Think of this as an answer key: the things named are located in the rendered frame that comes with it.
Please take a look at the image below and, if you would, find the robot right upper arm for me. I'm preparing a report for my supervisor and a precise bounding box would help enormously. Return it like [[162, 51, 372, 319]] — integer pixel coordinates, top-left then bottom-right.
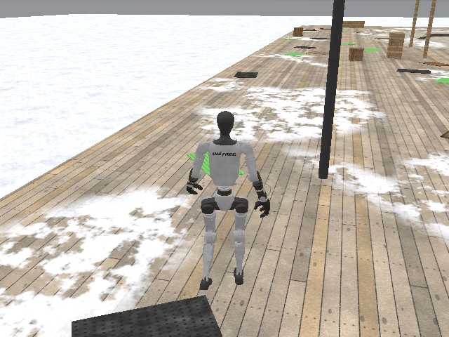
[[239, 142, 259, 182]]

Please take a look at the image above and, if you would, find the left robot thigh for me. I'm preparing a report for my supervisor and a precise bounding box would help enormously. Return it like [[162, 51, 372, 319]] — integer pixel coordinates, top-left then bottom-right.
[[201, 196, 217, 244]]

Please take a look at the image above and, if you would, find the right robot foot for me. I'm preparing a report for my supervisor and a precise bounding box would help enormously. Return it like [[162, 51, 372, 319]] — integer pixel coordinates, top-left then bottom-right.
[[234, 268, 243, 285]]

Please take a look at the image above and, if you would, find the robot left upper arm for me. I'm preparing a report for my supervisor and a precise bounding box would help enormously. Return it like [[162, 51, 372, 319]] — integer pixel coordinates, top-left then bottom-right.
[[191, 141, 210, 178]]

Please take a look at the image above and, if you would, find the right robot forearm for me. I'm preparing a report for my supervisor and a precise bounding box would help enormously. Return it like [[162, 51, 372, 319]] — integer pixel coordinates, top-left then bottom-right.
[[253, 171, 268, 202]]

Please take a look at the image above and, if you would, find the robot left hand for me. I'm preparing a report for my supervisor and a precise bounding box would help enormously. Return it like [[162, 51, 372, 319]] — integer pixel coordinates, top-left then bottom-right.
[[186, 184, 203, 194]]

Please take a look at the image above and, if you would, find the robot right hand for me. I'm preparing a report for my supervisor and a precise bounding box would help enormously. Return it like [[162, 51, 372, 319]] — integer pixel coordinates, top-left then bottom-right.
[[254, 199, 270, 218]]

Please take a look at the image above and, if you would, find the left robot forearm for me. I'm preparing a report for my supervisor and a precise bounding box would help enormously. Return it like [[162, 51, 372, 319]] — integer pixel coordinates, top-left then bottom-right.
[[187, 168, 198, 187]]

